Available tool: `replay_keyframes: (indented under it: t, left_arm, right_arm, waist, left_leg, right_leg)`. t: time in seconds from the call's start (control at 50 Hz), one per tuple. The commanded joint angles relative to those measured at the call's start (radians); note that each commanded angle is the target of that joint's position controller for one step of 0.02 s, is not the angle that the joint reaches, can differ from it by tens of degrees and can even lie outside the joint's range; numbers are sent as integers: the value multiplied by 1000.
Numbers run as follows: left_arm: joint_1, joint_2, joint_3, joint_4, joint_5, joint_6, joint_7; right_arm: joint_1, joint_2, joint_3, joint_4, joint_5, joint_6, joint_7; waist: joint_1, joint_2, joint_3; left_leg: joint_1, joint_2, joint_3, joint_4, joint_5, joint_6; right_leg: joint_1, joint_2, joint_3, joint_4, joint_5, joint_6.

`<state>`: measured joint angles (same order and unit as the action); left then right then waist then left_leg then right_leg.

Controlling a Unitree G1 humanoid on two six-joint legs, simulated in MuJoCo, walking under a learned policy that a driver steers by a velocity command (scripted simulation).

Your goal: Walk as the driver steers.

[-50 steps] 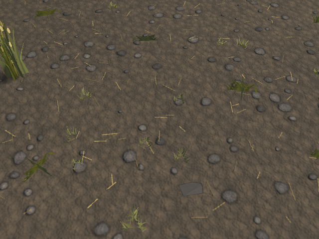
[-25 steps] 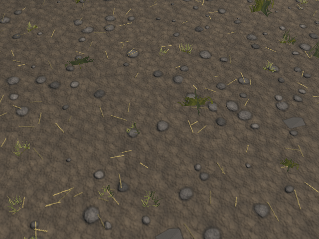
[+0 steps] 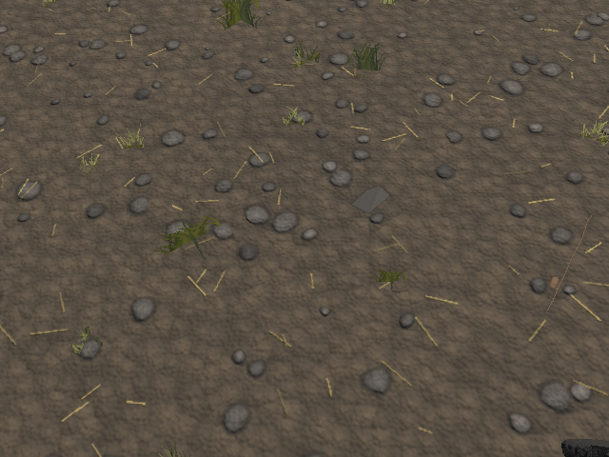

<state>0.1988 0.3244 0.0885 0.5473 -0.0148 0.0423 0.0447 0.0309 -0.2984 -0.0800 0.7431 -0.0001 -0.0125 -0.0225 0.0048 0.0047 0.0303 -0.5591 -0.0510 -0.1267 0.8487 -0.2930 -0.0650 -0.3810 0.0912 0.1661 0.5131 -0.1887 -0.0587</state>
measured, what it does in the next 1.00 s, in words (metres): walks ahead: left foot, then right foot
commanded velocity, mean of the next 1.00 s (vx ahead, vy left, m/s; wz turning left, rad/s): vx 0.42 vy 0.00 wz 0.01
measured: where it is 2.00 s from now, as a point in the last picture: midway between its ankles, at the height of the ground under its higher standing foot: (250, 249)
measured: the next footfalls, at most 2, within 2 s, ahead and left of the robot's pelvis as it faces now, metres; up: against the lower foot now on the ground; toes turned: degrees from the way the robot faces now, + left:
left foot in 0.16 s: +0.09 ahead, +0.14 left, +0.00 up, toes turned -11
right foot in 0.52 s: +0.00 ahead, -0.09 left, +0.00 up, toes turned -8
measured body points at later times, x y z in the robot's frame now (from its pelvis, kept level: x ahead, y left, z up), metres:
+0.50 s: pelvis +0.03 +0.02 +0.00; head +0.04 +0.02 +0.45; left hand +0.21 +0.26 -0.10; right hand +0.10 -0.27 -0.11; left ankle +0.05 +0.15 -0.74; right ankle -0.04 -0.09 -0.73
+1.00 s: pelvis +0.30 +0.04 -0.05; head +0.34 +0.03 +0.40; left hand +0.26 +0.30 -0.17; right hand +0.51 -0.21 -0.14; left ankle +0.39 +0.08 -0.74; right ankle +0.01 -0.10 -0.65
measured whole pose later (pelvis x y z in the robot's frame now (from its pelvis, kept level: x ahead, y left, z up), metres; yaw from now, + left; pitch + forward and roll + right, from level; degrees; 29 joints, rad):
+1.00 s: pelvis +0.30 +0.04 -0.05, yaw +6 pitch +3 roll +1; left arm 0.45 0.25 0.02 0.86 0.04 -0.07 0.01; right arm 0.11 -0.30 -0.05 0.66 -0.03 -0.01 0.06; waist 0.02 -0.01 0.03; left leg -0.58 -0.11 0.13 0.76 -0.24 0.18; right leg 0.03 -0.08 -0.10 0.97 -0.37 0.01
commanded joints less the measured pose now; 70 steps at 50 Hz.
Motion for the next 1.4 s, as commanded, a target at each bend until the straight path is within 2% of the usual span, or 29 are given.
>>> replay_keyframes:
  t: [0.02,0.16,0.18,0.2,0.24,0.3,0.38,0.42,0.48,0.5,0.52,0.54,0.56,0.58,0.6,0.62,0.7,0.82,0.86,0.92,0.96,0.98,1.0,1.06,1.12,1.2,1.32,1.38,1.4]
  left_arm:
    - [-25,155,44,-89,8,-8,2]
    - [-43,108,12,-89,6,-3,-15]
    - [-3,61,-4,-89,24,-7,-15]
    - [6,74,1,-112,15,-16,-18]
    - [-28,182,39,-77,13,-26,-16]
    - [-13,80,14,-38,10,-8,-18]
    - [-41,-22,-32,-30,8,-14,-30]
    - [-31,35,-15,-29,-14,-22,-40]
    - [66,34,-9,36,-10,-56,-45]
    - [144,28,-8,67,-6,-72,-43]
    - [284,61,1,101,-1,-88,-36]
    - [330,178,32,106,12,-102,-47]
    - [315,157,29,106,21,-127,-48]
    - [259,111,13,98,20,-142,-46]
    - [241,111,7,107,69,-123,-61]
    - [220,106,4,110,64,-120,-59]
    - [259,70,-11,152,53,-139,-57]
    - [298,64,-21,222,51,-157,-44]
    - [299,80,-23,251,55,-154,-37]
    - [299,161,-9,273,72,-127,-15]
    - [243,177,-6,241,66,-121,-10]
    - [237,29,-42,149,40,-144,-45]
    - [121,95,-39,108,47,-168,-50]
    - [21,56,-60,79,65,-179,-49]
    - [67,44,-68,81,99,-115,-56]
    - [-193,21,-87,-20,78,-102,-74]
    - [-292,38,-90,-50,54,-118,-75]
    - [34,145,-43,29,46,-128,-34]
    - [230,196,-21,68,63,-137,-11]
  right_arm:
    - [-1,-74,-13,-51,4,-12,9]
    - [75,-99,-21,-56,-10,-33,31]
    - [74,-151,-27,-74,-29,-30,26]
    - [72,-192,-36,-55,-45,-23,22]
    - [74,-129,-25,-82,-20,-25,12]
    - [52,-98,-7,-83,3,-12,1]
    - [100,-78,0,-64,-3,13,3]
    - [176,-177,-29,-57,22,23,6]
    - [166,-160,-20,-62,40,14,8]
    - [140,-118,-7,-71,34,0,9]
    - [65,-30,20,-109,21,-20,18]
    - [-20,1,29,-183,36,-58,28]
    - [-66,-54,15,-202,57,-85,28]
    - [-24,-73,9,-192,64,-96,36]
    - [-8,-94,0,-155,-72,-55,60]
    - [26,-96,-9,-142,-79,-34,79]
    - [30,-61,-3,-122,-27,1,107]
    - [-122,-35,25,-175,-42,2,134]
    - [-126,-18,38,-187,-40,4,130]
    - [89,-74,21,-152,-30,3,101]
    - [485,-196,-35,-35,-39,-8,74]
    - [414,-315,-69,-42,-31,6,61]
    - [416,-307,-72,-63,-12,9,62]
    - [368,-202,-46,-6,-16,-13,34]
    - [318,-144,-20,-21,-3,-42,33]
    - [360,-152,-19,-18,-1,-62,35]
    - [416,-207,-39,15,14,-63,24]
    - [349,-282,-56,10,4,-64,22]
    - [314,-214,-41,-6,6,-74,26]
  waist:
    - [10,-158,-187]
    - [-12,-129,-156]
    - [19,41,-166]
    - [59,297,-104]
    - [0,154,-105]
    - [9,85,-89]
    - [-29,173,-148]
    - [-63,247,-119]
    - [3,167,-15]
    - [46,120,-16]
    - [109,-19,-38]
    - [125,-221,13]
    - [125,-152,76]
    - [77,-141,109]
    - [66,-92,71]
    - [49,-127,71]
    - [55,-131,95]
    - [83,-98,150]
    - [68,-84,144]
    - [-65,-178,-54]
    - [-244,-100,-252]
    - [-111,278,-294]
    - [-158,112,-354]
    - [-43,-87,-38]
    - [34,-30,21]
    - [-24,-1,130]
    - [-80,48,24]
    - [96,52,-170]
    - [177,42,-270]
  left_leg:
    - [24,-1,8,-77,5,-4]
    - [336,76,20,-435,210,82]
    - [416,242,-151,-488,355,145]
    - [386,389,-347,-531,501,320]
    - [386,404,-338,-518,449,367]
    - [395,296,-175,-492,434,291]
    - [409,206,-51,-514,208,259]
    - [368,244,-139,-582,-213,278]
    - [169,240,-147,-588,-390,243]
    - [56,213,-111,-509,-352,207]
    - [-145,137,-11,-235,-276,140]
    - [-420,53,131,11,-202,97]
    - [-501,114,41,162,-167,110]
    - [-550,139,21,222,-67,119]
    - [-455,135,83,183,-5,106]
    - [-408,124,107,199,29,94]
    - [-360,63,40,240,153,81]
    - [-268,90,201,-7,249,141]
    - [-184,57,278,-96,182,199]
    - [112,-75,353,-93,-11,279]
    - [684,-46,156,-208,-112,334]
    - [975,258,-492,-422,-425,479]
    - [993,304,-759,-565,-423,507]
    - [566,199,-419,-610,-67,386]
    - [339,116,-304,-651,-16,405]
    - [181,50,-245,-730,133,368]
    - [423,81,-268,-608,660,279]
    - [439,41,-262,-164,972,185]
    - [310,-5,-235,93,780,161]
  right_leg:
    - [197,-239,286,-90,219,-147]
    - [106,-163,308,14,162,-79]
    - [26,-66,204,166,-93,-22]
    - [-102,65,36,301,-393,42]
    - [-170,7,34,624,-415,105]
    - [-167,-8,19,656,-314,138]
    - [5,-67,-133,278,-288,143]
    - [47,-40,-207,184,-321,115]
    - [260,-33,-245,-106,-142,12]
    - [394,-68,-199,-125,-133,-19]
    - [567,-236,36,-207,-284,-67]
    - [594,-458,445,-325,-588,-196]
    - [522,-513,565,-386,-669,-259]
    - [525,-482,485,-373,-599,-233]
    - [484,-395,345,-394,-542,-162]
    - [453,-347,241,-415,-450,-131]
    - [381,-303,-13,-451,-203,-79]
    - [410,-325,-235,-511,62,-49]
    - [468,-320,-327,-448,434,-31]
    - [559,-361,-379,-11,1300,-11]
    - [212,-324,-370,574,1023,4]
    - [-297,-70,-315,996,-114,78]
    - [-441,-49,-85,1101,-158,52]
    - [-365,-194,-72,852,-96,40]
    - [-282,-220,-93,729,-168,88]
    - [-264,-206,-171,393,73,131]
    - [-73,-98,-169,49,275,83]
    - [356,-58,-153,-15,162,54]
    - [601,-180,-70,13,101,32]
Velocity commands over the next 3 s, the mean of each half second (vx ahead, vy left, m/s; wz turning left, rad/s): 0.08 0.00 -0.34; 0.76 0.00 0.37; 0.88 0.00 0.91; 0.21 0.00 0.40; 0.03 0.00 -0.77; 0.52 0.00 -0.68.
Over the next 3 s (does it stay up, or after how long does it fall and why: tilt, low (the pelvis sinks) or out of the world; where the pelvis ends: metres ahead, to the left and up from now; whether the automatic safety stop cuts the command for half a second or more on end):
stays up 1.15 0.24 0.00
